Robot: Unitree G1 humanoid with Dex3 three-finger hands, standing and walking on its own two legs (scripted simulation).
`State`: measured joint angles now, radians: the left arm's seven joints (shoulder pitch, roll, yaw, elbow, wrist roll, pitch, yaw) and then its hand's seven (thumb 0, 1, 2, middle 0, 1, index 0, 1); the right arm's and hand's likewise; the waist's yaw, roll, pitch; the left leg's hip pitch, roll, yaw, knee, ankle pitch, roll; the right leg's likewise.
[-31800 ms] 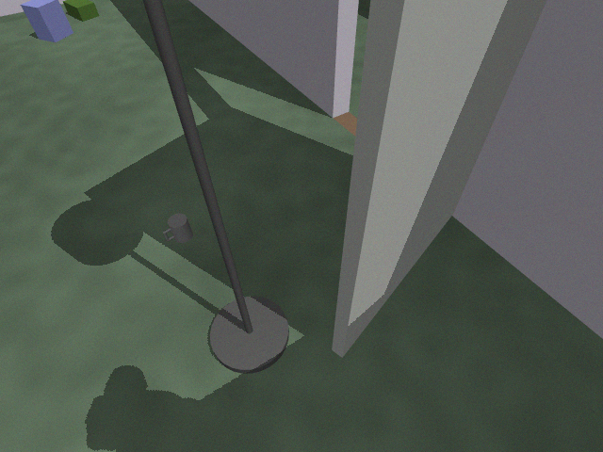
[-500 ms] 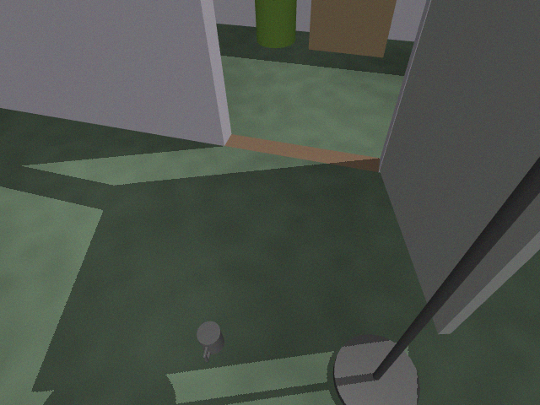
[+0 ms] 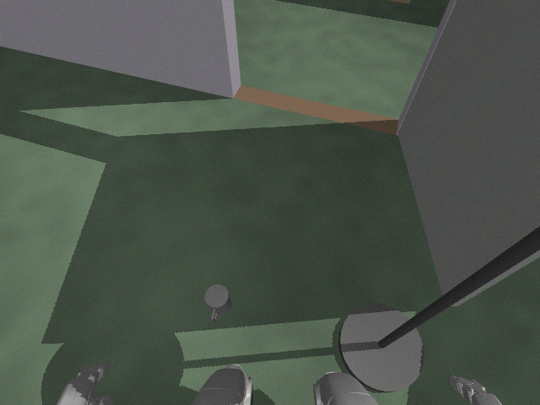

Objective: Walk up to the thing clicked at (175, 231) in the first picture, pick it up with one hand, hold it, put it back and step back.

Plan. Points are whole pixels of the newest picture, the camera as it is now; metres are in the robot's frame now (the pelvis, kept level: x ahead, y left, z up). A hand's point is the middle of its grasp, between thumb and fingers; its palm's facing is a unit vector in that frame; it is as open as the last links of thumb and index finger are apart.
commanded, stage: walk up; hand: left
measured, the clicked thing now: (217, 305) +0.44 +0.22 -0.70
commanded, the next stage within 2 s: stand in 1.60 s
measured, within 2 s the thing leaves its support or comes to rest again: neither
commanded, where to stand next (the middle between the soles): +0.07 -0.03 m, yaw -1 degrees
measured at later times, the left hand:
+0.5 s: hand out of the picture +0.02 +0.27 -0.14, palm faces -0.02 -0.93 -0.36, open 7.4 cm
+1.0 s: hand out of the picture +0.03 +0.25 -0.13, palm faces -0.01 -0.94 -0.33, open 7.4 cm
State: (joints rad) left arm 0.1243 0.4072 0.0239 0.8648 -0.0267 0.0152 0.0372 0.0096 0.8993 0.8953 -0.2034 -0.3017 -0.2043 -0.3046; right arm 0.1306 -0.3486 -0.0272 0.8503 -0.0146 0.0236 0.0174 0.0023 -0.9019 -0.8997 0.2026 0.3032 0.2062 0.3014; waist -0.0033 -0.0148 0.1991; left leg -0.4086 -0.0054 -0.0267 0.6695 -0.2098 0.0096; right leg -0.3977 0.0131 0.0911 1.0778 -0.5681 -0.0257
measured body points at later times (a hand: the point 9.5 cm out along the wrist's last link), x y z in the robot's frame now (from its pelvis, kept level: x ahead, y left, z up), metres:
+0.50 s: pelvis -0.05 +0.00 +0.01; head -0.02 +0.01 +0.46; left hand +0.03 +0.31 -0.12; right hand +0.04 -0.30 -0.11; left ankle -0.03 +0.12 -0.72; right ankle -0.04 -0.13 -0.71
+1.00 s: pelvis -0.04 -0.01 +0.03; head -0.04 +0.00 +0.48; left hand +0.03 +0.30 -0.10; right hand +0.01 -0.32 -0.10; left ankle -0.03 +0.12 -0.72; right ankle -0.03 -0.13 -0.72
